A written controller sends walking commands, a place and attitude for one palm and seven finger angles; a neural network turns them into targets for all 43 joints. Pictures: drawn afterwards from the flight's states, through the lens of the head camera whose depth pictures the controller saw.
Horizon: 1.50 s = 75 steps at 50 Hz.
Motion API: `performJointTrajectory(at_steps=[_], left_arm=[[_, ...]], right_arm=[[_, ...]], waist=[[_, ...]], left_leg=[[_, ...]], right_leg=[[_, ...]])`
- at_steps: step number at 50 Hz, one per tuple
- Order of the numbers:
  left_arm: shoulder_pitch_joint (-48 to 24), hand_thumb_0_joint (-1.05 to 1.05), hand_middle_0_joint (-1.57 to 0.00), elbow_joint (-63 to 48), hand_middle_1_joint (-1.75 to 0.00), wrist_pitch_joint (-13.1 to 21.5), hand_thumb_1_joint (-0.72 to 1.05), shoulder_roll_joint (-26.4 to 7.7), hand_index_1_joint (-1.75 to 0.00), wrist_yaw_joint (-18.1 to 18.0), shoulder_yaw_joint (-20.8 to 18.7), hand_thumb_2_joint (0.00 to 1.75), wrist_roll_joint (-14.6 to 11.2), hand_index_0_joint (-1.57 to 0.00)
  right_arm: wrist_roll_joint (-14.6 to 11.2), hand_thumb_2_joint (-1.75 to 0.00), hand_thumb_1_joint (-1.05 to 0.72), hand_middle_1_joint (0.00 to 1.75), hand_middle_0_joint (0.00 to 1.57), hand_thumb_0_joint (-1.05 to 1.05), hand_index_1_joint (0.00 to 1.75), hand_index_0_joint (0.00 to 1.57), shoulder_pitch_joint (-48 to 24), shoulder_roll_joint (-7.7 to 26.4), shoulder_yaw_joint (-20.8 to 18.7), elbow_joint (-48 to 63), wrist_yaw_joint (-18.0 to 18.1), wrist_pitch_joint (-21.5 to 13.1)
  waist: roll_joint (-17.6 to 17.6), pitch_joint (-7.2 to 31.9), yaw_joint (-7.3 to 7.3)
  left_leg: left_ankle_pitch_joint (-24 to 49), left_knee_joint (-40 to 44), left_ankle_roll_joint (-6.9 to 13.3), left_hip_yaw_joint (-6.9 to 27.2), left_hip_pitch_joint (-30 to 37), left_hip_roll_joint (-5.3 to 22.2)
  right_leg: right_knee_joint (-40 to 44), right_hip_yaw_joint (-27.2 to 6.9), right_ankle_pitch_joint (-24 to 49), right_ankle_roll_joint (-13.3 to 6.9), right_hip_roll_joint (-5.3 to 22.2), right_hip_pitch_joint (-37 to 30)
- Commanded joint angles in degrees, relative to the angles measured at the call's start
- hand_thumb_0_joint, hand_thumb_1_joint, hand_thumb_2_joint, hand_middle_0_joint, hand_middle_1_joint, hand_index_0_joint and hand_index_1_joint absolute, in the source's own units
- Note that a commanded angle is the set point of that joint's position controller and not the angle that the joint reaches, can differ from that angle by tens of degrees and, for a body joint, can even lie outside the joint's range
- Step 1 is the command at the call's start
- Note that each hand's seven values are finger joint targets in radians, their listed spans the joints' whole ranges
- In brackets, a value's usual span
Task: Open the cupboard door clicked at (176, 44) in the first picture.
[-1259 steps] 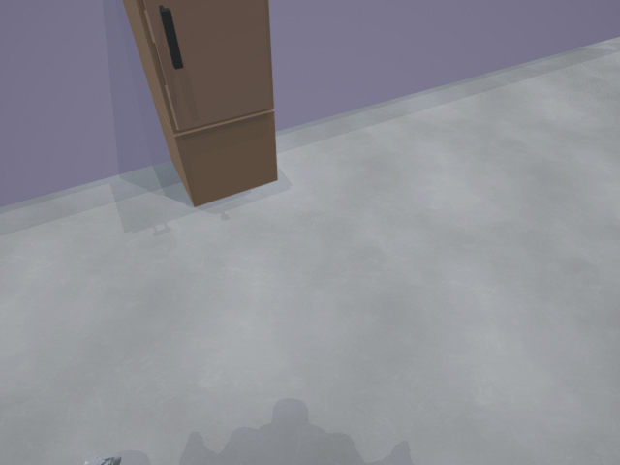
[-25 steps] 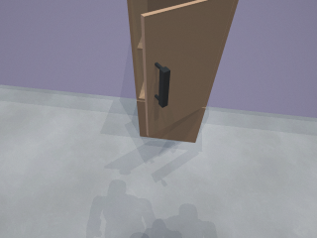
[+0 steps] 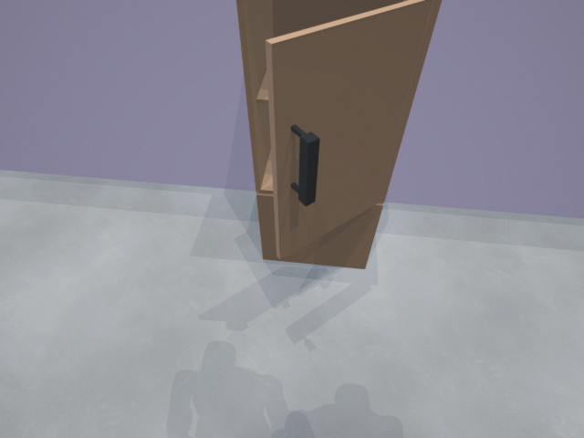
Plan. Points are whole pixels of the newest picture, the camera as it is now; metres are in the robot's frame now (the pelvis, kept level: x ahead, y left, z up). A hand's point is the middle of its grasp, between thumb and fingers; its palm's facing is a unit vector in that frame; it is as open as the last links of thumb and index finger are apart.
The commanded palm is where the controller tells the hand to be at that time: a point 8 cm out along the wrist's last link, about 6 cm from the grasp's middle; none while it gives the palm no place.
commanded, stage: let the arm hang, fingers relaxed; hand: left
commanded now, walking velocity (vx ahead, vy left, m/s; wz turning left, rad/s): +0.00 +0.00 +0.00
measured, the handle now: (301, 165) +0.63 +0.01 -0.01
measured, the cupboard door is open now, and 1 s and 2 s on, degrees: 42 42 42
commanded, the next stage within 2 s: look to check the result in 0.18 s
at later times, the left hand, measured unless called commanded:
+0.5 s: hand out of the picture +0.04 +0.20 -0.17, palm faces +0.02 -0.97 -0.26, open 7.3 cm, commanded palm none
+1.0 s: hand out of the picture +0.09 +0.21 -0.16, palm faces -0.02 -0.96 -0.28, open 7.3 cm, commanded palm none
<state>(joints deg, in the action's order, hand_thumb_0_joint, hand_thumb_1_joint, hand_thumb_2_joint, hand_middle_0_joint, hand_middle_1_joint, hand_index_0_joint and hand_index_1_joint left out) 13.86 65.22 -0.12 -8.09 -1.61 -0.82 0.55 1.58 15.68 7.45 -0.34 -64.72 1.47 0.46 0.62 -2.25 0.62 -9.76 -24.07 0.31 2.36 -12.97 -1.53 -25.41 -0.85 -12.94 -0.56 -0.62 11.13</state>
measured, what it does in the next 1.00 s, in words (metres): stands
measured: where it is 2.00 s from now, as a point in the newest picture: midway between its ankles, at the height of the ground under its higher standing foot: outside the picture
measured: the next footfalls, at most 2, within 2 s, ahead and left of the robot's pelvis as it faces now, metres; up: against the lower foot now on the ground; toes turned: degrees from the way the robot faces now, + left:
left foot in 1.68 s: +0.13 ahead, +0.11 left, +0.00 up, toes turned -27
right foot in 1.96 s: +0.01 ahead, -0.16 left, +0.00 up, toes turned -36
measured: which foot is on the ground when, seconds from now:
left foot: down 0.00-1.00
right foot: down 0.00-1.00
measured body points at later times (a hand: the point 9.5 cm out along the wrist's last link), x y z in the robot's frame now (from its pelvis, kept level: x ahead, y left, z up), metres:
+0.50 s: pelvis +0.02 +0.00 +0.00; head +0.04 -0.01 +0.45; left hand +0.04 +0.25 -0.15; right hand +0.04 -0.24 -0.16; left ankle +0.04 +0.12 -0.74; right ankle +0.01 -0.11 -0.74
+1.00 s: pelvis +0.03 +0.00 +0.00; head +0.05 -0.01 +0.45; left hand +0.09 +0.26 -0.14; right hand +0.09 -0.27 -0.15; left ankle +0.04 +0.12 -0.74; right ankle +0.01 -0.11 -0.74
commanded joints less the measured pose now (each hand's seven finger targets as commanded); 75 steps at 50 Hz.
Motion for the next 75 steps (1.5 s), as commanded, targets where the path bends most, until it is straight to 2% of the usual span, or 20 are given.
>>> performJointTrajectory(at_steps=[1, 26, 34, 41, 44, 47, 51, 53, 55, 56, 57, 58, 60, 61, 62, 63, 64, 66, 68, 75], left_arm=[[3.3, 0.0, -0.2, -1.6, -0.3, 0.7, 0.9, -7.1, -0.3, -0.2, -1.7, 0.9, 0.2, -0.2], [-2.4, 0.0, -0.2, -2.3, -0.3, 1.8, 0.9, -13.4, -0.3, 0.1, -2.1, 0.9, 0.0, -0.2], [-4.5, 0.0, -0.2, -2.6, -0.3, 2.0, 0.9, -15.1, -0.3, 0.2, -2.1, 0.9, -0.1, -0.2], [-5.6, 0.0, -0.2, -2.8, -0.3, 1.9, 0.9, -16.0, -0.3, 0.4, -2.1, 0.9, 0.0, -0.2], [-6.0, 0.0, -0.2, -2.9, -0.3, 1.8, 0.9, -16.1, -0.3, 0.4, -2.1, 0.9, 0.0, -0.2], [-4.2, 0.0, -0.2, -3.2, -0.3, 0.5, 0.9, -13.1, -0.3, 0.2, -2.0, 0.9, 0.0, -0.2], [-3.7, 0.0, -0.2, -6.3, -0.3, -0.8, 0.9, -13.5, -0.3, 0.7, -3.3, 0.9, 0.2, -0.2], [-3.7, 0.0, -0.2, -8.0, -0.3, -1.4, 0.9, -13.1, -0.3, 1.0, -3.7, 0.9, 0.4, -0.2], [-3.3, 0.0, -0.2, -9.4, -0.3, -1.8, 0.9, -12.3, -0.3, 1.4, -4.0, 0.9, 0.4, -0.2], [-3.1, 0.0, -0.2, -10.0, -0.3, -2.0, 0.9, -11.5, -0.3, 1.5, -4.1, 0.9, 0.4, -0.2], [-2.8, 0.0, -0.2, -10.5, -0.3, -2.3, 0.9, -11.0, -0.3, 1.7, -4.3, 0.9, 0.4, -0.2], [-2.5, 0.0, -0.2, -11.1, -0.3, -2.4, 0.9, -10.6, -0.3, 1.9, -4.4, 0.9, 0.4, -0.2], [2.9, 0.0, -0.2, -10.5, -0.3, -2.2, 0.9, -10.3, -0.3, 2.2, -4.9, 0.9, 0.5, -0.2], [5.3, 0.0, -0.2, -10.3, -0.3, -1.6, 0.9, -13.2, -0.3, 1.9, -5.6, 0.9, 0.9, -0.2], [5.3, 0.0, -0.2, -10.4, -0.3, -1.2, 0.9, -18.6, -0.3, 1.2, -6.5, 0.9, 1.3, -0.2], [6.4, 0.0, -0.2, -10.7, -0.3, -1.2, 0.9, -18.2, -0.3, 0.7, -6.6, 0.9, 0.6, -0.2], [3.5, 0.0, -0.2, -11.2, -0.3, -1.3, 0.9, -16.5, -0.3, 0.2, -6.5, 0.9, 0.7, -0.2], [1.1, 0.0, -0.2, -12.4, -0.3, -0.8, 0.9, -14.3, -0.3, -0.3, -6.2, 0.9, 0.6, -0.2], [2.1, 0.0, -0.2, -12.7, -0.3, -0.5, 0.9, -14.0, -0.3, -0.3, -6.1, 0.9, 0.7, -0.2], [4.2, 0.0, -0.2, -13.1, -0.3, -0.9, 0.9, -14.7, -0.3, 0.1, -6.8, 0.9, 1.0, -0.2]], right_arm=[[-0.2, -0.9, -0.9, 0.3, 0.2, 0.0, 0.3, 0.2, 2.8, 6.4, -1.1, 1.7, 0.5, -0.8], [-0.4, -0.9, -0.9, 0.3, 0.2, 0.0, 0.3, 0.2, -3.9, 13.0, -1.7, 2.1, 0.3, -1.4], [-0.3, -0.9, -0.9, 0.3, 0.2, 0.0, 0.3, 0.2, -6.2, 14.7, -1.6, 2.2, 0.1, -1.5], [-0.4, -0.9, -0.9, 0.3, 0.2, 0.0, 0.3, 0.2, -7.5, 16.1, -1.5, 2.5, 0.0, -1.5], [-0.2, -0.9, -0.9, 0.3, 0.2, 0.0, 0.3, 0.2, -7.6, 16.3, -1.5, 2.4, 0.1, -1.6], [-0.3, -0.9, -0.9, 0.3, 0.2, 0.0, 0.3, 0.2, -4.7, 12.5, -1.3, 2.4, 0.5, -0.7], [-0.3, -0.9, -0.9, 0.3, 0.2, 0.0, 0.3, 0.2, -3.8, 14.5, -2.8, 5.4, 1.2, 0.1], [-0.1, -0.9, -0.9, 0.3, 0.2, 0.0, 0.3, 0.2, -3.5, 15.3, -3.6, 7.0, 1.4, 0.3], [0.0, -0.9, -0.9, 0.3, 0.2, 0.0, 0.3, 0.2, -3.3, 16.1, -4.2, 8.3, 1.6, 0.3], [0.1, -0.9, -0.9, 0.3, 0.2, 0.0, 0.3, 0.2, -3.5, 16.2, -4.4, 8.9, 1.5, 0.2], [0.3, -0.9, -0.9, 0.3, 0.2, 0.0, 0.3, 0.2, -3.8, 16.2, -4.6, 9.5, 1.5, 0.1], [0.5, -0.9, -0.9, 0.3, 0.2, 0.0, 0.3, 0.2, -4.5, 15.9, -4.6, 10.1, 1.5, 0.1], [0.3, -0.9, -0.9, 0.3, 0.2, 0.0, 0.3, 0.2, -7.6, 15.5, -4.7, 11.6, 1.4, 0.3], [-0.3, -0.9, -0.9, 0.3, 0.2, 0.0, 0.3, 0.2, -8.5, 14.1, -4.7, 12.9, 1.2, 0.7], [-1.0, -0.9, -0.9, 0.3, 0.2, 0.0, 0.3, 0.2, -8.3, 10.3, -4.4, 14.3, 0.7, 0.9], [-0.7, -0.9, -0.9, 0.3, 0.2, 0.0, 0.3, 0.2, -10.0, 12.0, -4.7, 14.2, 0.8, 1.6], [-0.8, -0.9, -0.9, 0.3, 0.2, 0.0, 0.3, 0.2, -10.5, 11.4, -4.9, 14.0, 0.7, 1.7], [-0.8, -0.9, -0.9, 0.3, 0.2, 0.0, 0.3, 0.2, -9.5, 10.6, -4.5, 13.7, 0.5, 1.3], [-0.9, -0.9, -0.9, 0.3, 0.2, 0.0, 0.3, 0.2, -9.8, 9.2, -4.3, 13.9, 0.5, 1.4], [-1.3, -0.9, -0.9, 0.3, 0.2, 0.0, 0.3, 0.2, -11.5, 8.8, -4.2, 16.0, 0.8, 1.0]], waist=[[0.5, -2.1, -0.47], [-1.4, 1.2, -0.31], [0.0, 2.3, -0.32], [-0.6, 1.8, -0.42], [0.2, 2.5, -0.21], [-1.0, 3.0, 0.09], [0.8, 2.8, 0.05], [2.8, 2.5, 0.11], [6.9, 2.5, -0.18], [8.7, 2.0, -0.64], [9.8, 1.7, -0.85], [9.2, 1.0, -1.23], [5.7, 1.4, -4.34], [-5.1, 1.0, -5.28], [-19.8, 0.0, -4.45], [-14.9, 0.1, -5.92], [-12.7, -0.8, -3.69], [-8.2, 2.6, -2.22], [-5.2, 4.1, -2.14], [-9.0, 4.8, -3.17]], left_leg=[[-3.5, 5.9, 1.7, 5.0, -1.0, 5.8], [6.7, 5.0, 1.5, 4.3, 4.7, 6.3], [8.7, 5.5, 1.2, 4.2, 5.8, 6.4], [7.8, 6.4, 1.1, 4.3, 6.2, 6.7], [9.3, 6.2, 1.0, 3.8, 7.3, 7.0], [9.8, 2.7, 0.3, 1.1, 7.6, 7.6], [8.5, 1.2, 1.5, 0.5, 7.8, 10.1], [7.7, 2.0, 3.1, 2.2, 7.7, 12.6], [8.3, 3.9, 5.9, 5.1, 6.9, 16.7], [10.6, 4.8, 8.0, 6.7, 6.2, 19.3], [12.1, 5.2, 9.5, 6.9, 4.7, 21.3], [13.8, 4.2, 9.7, 5.6, 2.5, 21.8], [11.7, -3.6, 5.9, -0.4, -2.3, 17.7], [0.2, -13.3, 1.5, -5.1, -7.3, 10.6], [-21.4, -25.9, -2.3, -10.4, -16.3, 1.8], [-24.2, -36.1, -1.8, -2.7, -16.7, 2.5], [-20.9, -40.1, -1.7, 0.0, -19.2, 3.3], [-16.7, -40.8, -2.5, 0.4, -19.4, 4.5], [-15.3, -37.6, -3.1, -0.5, -17.6, 4.0], [-15.0, -27.2, -3.2, -0.7, -15.7, 2.1]], right_leg=[[5.5, -4.1, -1.9, -2.3, 4.7, 2.2], [7.1, -4.7, 6.5, -2.3, 6.1, -1.4], [7.8, -5.0, 9.6, -2.2, 6.6, -3.3], [8.8, -5.1, 7.8, -2.1, 6.3, -3.1], [8.2, -5.5, 10.0, -2.1, 6.4, -3.2], [5.3, -6.8, 14.9, -1.7, 6.3, -1.5], [-0.5, -7.5, 14.4, -1.8, 4.1, 2.9], [-4.8, -6.6, 11.2, -1.5, 2.3, 5.8], [-12.3, -4.6, 2.7, -0.9, 0.1, 8.0], [-17.2, -3.2, -7.3, -0.6, -0.4, 9.2], [-20.6, -1.6, -13.5, -0.3, 0.1, 9.4], [-20.4, -1.4, -15.2, -0.4, 1.1, 7.8], [-9.7, -1.5, -5.0, -0.8, 1.5, 0.2], [1.1, -10.2, 7.0, -2.5, 5.9, -2.5], [9.4, -28.2, 14.6, -8.0, 18.8, -4.3], [10.5, -31.0, 13.7, -10.9, 19.4, -1.9], [8.6, -29.3, 14.8, -11.9, 16.4, -2.2], [5.5, -25.2, 20.0, -12.4, 14.2, -5.1], [4.7, -22.8, 23.2, -11.6, 12.5, -6.1], [4.3, -25.7, 24.5, -11.0, 9.9, -7.9]])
